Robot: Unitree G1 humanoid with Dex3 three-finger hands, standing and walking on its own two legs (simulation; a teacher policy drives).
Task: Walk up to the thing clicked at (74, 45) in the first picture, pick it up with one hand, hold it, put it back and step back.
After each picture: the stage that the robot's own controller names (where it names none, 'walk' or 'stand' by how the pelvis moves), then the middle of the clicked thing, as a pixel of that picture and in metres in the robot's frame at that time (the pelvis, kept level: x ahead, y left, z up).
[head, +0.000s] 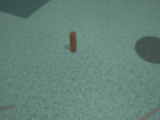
stand; (73, 42) +1.32 +0.13 -0.66
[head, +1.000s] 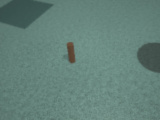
walk; (71, 53) +1.19 +0.23 -0.65
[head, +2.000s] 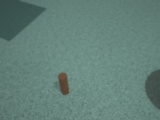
walk; (64, 84) +0.71 +0.23 -0.64
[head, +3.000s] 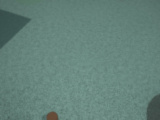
stand; out of the picture +0.39 +0.20 -0.63
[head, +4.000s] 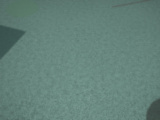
stand; out of the picture +0.34 +0.21 -0.66
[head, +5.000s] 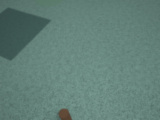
stand; (66, 119) +0.42 +0.22 -0.65
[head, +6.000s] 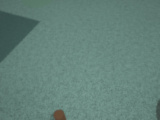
stand; out of the picture +0.41 +0.21 -0.63
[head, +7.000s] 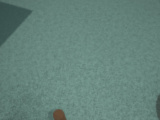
walk; (60, 119) +0.35 +0.18 -0.61
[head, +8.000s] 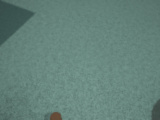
walk; out of the picture +0.35 +0.17 -0.62
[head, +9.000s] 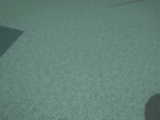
stand; out of the picture +0.38 +0.21 -0.65
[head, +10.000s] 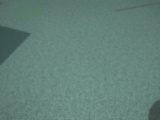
stand; out of the picture +0.39 +0.20 -0.65
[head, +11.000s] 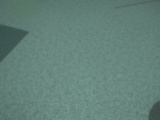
stand; out of the picture +0.35 +0.21 -0.66
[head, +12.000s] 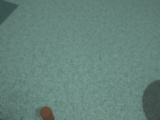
go down; (48, 117) +0.37 +0.21 -0.61
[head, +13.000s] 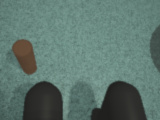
go down; (26, 59) +0.45 +0.23 -0.25
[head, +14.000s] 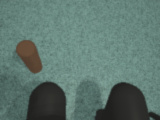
close in; (31, 59) +0.44 +0.23 -0.26
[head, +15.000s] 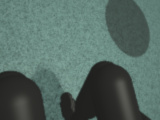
close in; out of the picture +0.43 +0.28 -0.16
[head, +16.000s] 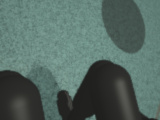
close; out of the picture +0.42 +0.28 -0.16
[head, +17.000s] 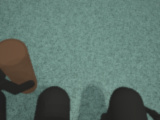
lift; (21, 72) +0.34 +0.22 -0.02
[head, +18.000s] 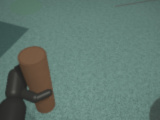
hold; (40, 84) +0.32 +0.15 +0.07
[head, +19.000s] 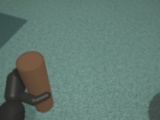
hold; (38, 86) +0.32 +0.16 +0.04
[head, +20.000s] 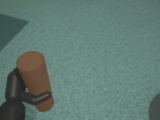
hold; (39, 86) +0.32 +0.16 +0.04
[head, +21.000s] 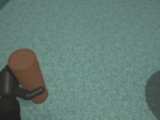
crouch; (32, 81) +0.34 +0.18 -0.01
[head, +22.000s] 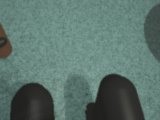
lower; out of the picture +0.47 +0.24 -0.05
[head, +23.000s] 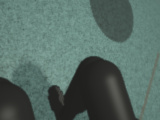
lower; out of the picture +0.45 +0.29 -0.17
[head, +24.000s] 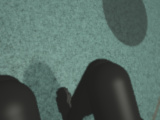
lower; out of the picture +0.43 +0.28 -0.17
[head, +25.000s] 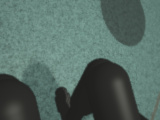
lower; out of the picture +0.43 +0.29 -0.16
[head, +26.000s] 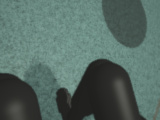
lower; out of the picture +0.42 +0.28 -0.16
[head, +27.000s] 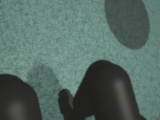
open; out of the picture +0.43 +0.28 -0.17
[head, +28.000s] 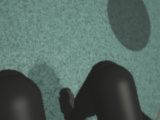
stand; out of the picture +0.42 +0.28 -0.17
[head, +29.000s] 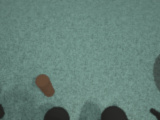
walk; (46, 86) +0.42 +0.21 -0.44
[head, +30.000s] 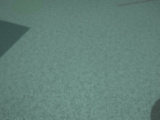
stand; out of the picture +0.37 +0.19 -0.60
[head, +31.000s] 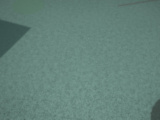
stand; out of the picture +0.38 +0.19 -0.60
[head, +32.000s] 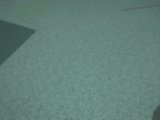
stand; out of the picture +0.38 +0.19 -0.64
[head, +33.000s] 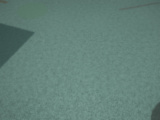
stand; out of the picture +0.37 +0.20 -0.66
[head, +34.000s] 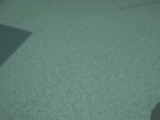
stand; out of the picture +0.36 +0.20 -0.66
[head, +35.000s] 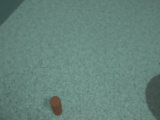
walk; (56, 106) +0.41 +0.16 -0.63
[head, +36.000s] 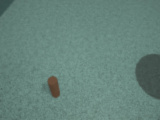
walk; (54, 87) +0.57 +0.21 -0.63
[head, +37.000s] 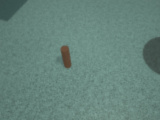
walk; (66, 57) +0.86 +0.21 -0.63
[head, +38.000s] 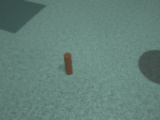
stand; (68, 64) +0.98 +0.19 -0.64
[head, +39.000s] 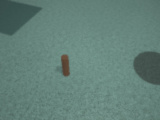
stand; (65, 65) +1.00 +0.20 -0.66
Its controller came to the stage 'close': yes
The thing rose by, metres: 0.69
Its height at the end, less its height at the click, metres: +0.00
